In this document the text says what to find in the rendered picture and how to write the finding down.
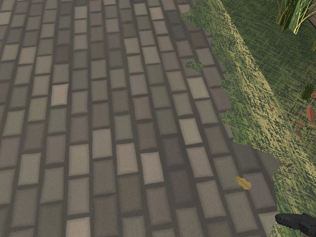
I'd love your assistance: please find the robot right hand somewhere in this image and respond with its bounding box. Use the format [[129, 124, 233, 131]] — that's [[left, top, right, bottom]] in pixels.
[[275, 213, 316, 237]]

